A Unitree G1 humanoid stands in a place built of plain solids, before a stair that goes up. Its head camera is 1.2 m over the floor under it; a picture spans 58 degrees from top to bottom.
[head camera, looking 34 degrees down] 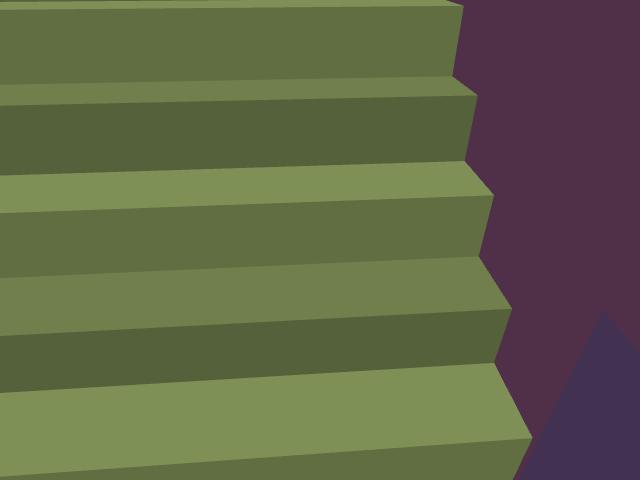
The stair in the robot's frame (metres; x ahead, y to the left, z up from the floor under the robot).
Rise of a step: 0.21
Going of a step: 0.23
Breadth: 1.60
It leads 4 degrees to the left of straight ahead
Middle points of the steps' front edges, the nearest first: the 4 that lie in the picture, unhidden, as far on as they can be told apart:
0.54 0.28 0.21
0.77 0.30 0.42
1.00 0.32 0.63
1.23 0.33 0.84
